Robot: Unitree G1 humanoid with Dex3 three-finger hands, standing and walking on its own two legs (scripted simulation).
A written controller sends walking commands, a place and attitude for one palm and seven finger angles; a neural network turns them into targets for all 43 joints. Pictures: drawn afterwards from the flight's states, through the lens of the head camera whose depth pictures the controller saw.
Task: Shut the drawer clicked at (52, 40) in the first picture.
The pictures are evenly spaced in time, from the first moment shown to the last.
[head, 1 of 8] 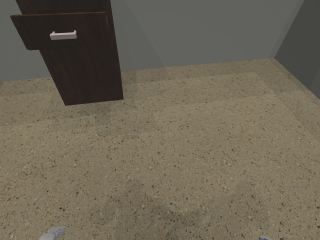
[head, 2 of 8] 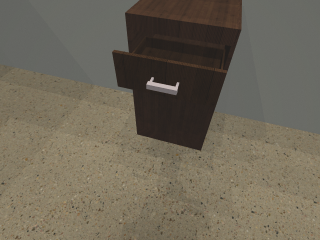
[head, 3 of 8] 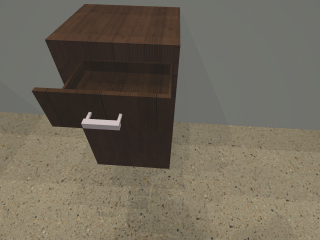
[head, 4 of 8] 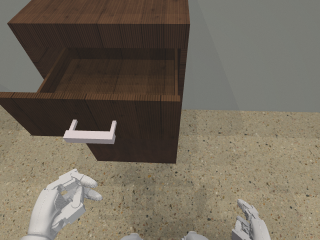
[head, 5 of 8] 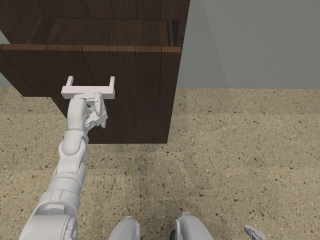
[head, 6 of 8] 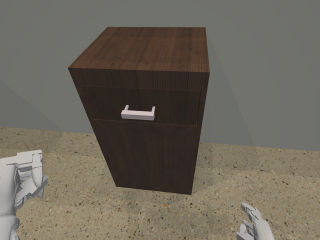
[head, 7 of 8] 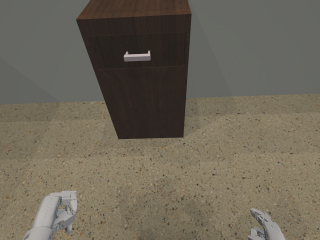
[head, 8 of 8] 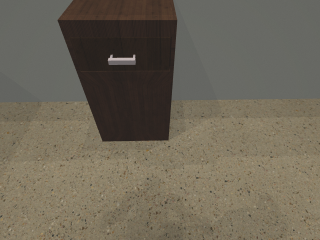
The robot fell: no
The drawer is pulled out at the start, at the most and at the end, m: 0.21 0.21 0.00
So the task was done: yes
